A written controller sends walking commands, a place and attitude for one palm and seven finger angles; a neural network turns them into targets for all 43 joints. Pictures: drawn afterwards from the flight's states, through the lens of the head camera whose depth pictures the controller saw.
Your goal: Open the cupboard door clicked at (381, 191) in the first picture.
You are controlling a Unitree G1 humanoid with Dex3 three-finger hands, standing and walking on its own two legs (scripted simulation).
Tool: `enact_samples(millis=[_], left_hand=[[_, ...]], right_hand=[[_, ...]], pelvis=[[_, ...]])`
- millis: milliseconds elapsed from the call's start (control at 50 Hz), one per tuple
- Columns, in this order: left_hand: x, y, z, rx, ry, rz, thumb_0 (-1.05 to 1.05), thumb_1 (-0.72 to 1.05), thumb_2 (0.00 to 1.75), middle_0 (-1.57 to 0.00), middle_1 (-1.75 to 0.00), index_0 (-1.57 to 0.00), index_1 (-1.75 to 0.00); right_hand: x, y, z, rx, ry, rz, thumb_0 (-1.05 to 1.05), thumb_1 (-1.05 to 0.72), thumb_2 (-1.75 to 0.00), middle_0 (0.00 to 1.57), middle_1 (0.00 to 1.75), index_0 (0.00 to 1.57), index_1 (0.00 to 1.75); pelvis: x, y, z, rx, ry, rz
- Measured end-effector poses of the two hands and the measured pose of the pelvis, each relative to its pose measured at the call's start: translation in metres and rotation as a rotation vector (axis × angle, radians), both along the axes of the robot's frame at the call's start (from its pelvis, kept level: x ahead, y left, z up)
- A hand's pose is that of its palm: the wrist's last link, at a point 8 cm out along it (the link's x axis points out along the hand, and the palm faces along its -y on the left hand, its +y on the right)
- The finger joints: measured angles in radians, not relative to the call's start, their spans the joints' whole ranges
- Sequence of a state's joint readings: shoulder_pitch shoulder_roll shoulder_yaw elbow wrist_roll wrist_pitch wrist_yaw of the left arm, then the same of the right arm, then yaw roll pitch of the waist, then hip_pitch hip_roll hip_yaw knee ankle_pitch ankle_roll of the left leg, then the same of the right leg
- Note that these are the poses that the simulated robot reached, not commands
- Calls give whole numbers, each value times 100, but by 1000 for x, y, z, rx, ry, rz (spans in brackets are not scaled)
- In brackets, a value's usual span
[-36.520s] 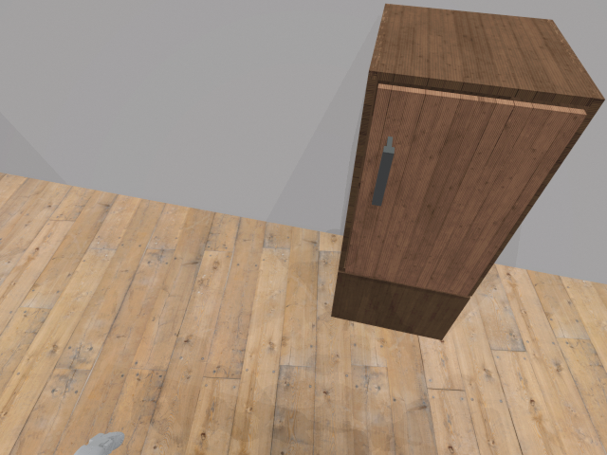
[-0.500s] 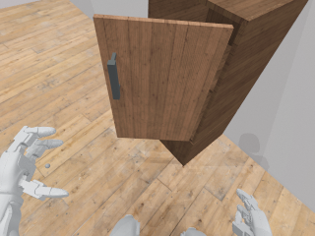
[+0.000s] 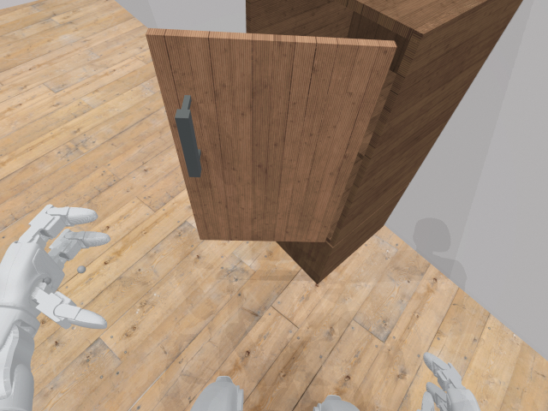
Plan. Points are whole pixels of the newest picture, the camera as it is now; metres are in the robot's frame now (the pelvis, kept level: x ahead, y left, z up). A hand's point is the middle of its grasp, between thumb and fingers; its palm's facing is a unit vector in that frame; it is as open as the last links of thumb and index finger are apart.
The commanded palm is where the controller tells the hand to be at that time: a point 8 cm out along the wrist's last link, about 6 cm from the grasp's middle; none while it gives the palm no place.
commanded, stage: raise the hand with hooked fingers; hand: left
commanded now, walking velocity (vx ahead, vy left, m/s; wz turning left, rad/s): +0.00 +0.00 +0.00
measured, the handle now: (191, 138) +0.55 +0.18 +0.04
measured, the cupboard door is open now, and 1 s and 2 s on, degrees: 49 49 49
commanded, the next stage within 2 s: move the hooked fingers beside the handle in 0.32 s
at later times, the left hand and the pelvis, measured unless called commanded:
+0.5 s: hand (98, 266) +0.29 +0.25 +0.05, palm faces +0.08 -1.00 -0.03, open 14.0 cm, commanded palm +0.28 +0.30 +0.06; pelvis +0.00 -0.02 +0.00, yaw +1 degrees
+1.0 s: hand (114, 226) +0.35 +0.25 +0.05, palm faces +0.07 -1.00 -0.02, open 14.0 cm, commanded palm +0.33 +0.30 +0.05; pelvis +0.00 -0.02 -0.01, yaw -1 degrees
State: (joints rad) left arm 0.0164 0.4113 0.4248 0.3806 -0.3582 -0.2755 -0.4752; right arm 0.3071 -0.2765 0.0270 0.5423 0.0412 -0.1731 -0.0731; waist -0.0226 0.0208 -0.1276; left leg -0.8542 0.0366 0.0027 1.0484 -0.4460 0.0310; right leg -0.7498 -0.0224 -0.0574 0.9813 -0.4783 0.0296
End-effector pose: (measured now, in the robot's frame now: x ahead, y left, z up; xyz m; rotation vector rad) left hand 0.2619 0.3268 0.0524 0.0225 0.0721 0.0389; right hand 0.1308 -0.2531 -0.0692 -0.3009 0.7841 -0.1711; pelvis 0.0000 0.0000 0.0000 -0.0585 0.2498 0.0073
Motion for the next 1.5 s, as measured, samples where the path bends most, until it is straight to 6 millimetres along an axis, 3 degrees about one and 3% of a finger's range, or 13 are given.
enact_samples(millis=[160, 360, 520, 760, 880, 1020, 1300, 1500], left_hand=[[3, -10, -4, 8, -46, 33, -2, -50, 30, -30, -119, -30, -120], [2, -17, 10, 24, -50, 30, -2, -50, 30, -31, -119, -30, -120], [6, -21, -1, 10, -15, 37, -2, -50, 30, -30, -119, -30, -120], [50, -30, 7, 5, -59, -10, -2, -50, 30, -30, -119, -30, -120], [59, -23, 2, -3, -21, 25, -2, -50, 30, -31, -119, -30, -120], [67, -23, -2, -2, -62, 21, -2, -50, 30, -30, -119, -30, -120], [114, -34, -3, -21, -63, -6, -2, -50, 30, -30, -120, -30, -120], [135, -36, -9, -10, -45, 5, -2, -50, 30, -30, -119, -30, -120]], right_hand=[[5, -10, -4, -6, 18, 1, 1, -91, -90, 20, 30, 20, 30], [18, -10, -7, 37, -15, 10, 1, -91, -90, 20, 30, 20, 30], [20, -18, -11, 28, -6, 23, 1, -91, -90, 20, 30, 20, 30], [-7, -32, -18, 6, 64, -45, 1, -91, -90, 20, 30, 20, 30], [-23, -33, -19, 14, 106, -74, 1, -91, -90, 20, 30, 20, 30], [-35, -31, -25, -1, 168, -82, 1, -91, -90, 20, 30, 20, 30], [-47, -17, -30, 0, 219, -102, 1, -91, -90, 20, 30, 20, 30], [-69, -17, -37, 5, 309, -127, 1, -91, -90, 20, 30, 20, 30]], pelvis=[[2, -9, -3, 4, 5, 3], [5, -18, -1, 12, 1, 5], [3, -25, -4, 17, 5, 7], [1, -28, -6, 17, 15, -3], [3, -26, -4, 21, 23, -15], [1, -21, -7, 15, 32, -13], [-3, -10, -10, 7, 56, -17], [-2, -7, -13, 4, 77, -23]])
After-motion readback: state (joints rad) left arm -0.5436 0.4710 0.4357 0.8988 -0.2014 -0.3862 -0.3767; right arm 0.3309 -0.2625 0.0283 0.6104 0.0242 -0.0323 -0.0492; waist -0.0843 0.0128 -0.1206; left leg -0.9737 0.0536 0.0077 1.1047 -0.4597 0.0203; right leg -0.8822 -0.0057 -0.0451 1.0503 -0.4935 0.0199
